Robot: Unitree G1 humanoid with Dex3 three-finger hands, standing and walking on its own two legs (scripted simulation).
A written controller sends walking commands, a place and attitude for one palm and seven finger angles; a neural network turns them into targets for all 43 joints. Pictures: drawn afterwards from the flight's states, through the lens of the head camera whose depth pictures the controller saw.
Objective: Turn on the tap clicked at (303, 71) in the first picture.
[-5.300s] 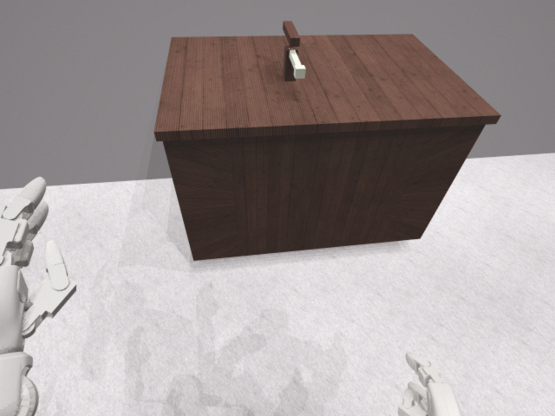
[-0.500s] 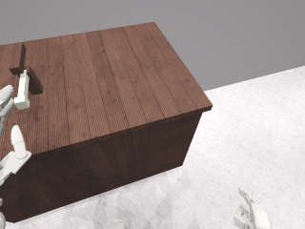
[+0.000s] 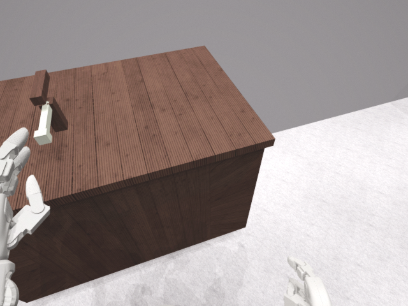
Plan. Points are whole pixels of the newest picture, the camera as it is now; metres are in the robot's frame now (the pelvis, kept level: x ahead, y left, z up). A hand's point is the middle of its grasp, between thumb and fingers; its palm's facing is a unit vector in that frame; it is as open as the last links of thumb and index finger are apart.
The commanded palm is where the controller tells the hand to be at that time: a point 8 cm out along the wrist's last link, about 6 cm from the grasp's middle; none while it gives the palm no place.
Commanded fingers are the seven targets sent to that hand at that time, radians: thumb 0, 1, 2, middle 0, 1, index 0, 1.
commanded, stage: come to a stop and stand still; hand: left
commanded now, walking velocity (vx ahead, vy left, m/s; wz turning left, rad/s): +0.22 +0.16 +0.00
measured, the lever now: (43, 136) +0.47 +0.44 +0.05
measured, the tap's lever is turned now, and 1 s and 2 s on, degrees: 0 0 0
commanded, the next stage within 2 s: look again from close up in 0.46 s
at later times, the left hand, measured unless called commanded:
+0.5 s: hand (20, 228) +0.18 +0.26 +0.17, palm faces +0.45 -0.81 -0.37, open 7.4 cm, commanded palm +0.13 +0.30 +0.18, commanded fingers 0.00 0.90 0.90 -0.20 -0.30 -0.20 -0.30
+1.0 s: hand out of the picture +0.19 +0.31 +0.16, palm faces +0.44 -0.83 -0.36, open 7.4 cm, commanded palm +0.14 +0.32 +0.18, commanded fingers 0.00 0.90 0.90 -0.20 -0.30 -0.20 -0.30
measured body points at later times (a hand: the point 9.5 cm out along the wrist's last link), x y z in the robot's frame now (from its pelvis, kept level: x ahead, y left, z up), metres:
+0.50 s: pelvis -0.02 +0.01 +0.00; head -0.03 +0.02 +0.45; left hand +0.15 +0.30 +0.19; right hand +0.15 -0.20 -0.09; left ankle -0.04 +0.12 -0.74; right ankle +0.02 -0.09 -0.74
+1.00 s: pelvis -0.03 +0.04 +0.00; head -0.01 +0.06 +0.45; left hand +0.16 +0.35 +0.17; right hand +0.13 -0.19 -0.07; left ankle -0.04 +0.12 -0.74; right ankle +0.02 -0.09 -0.74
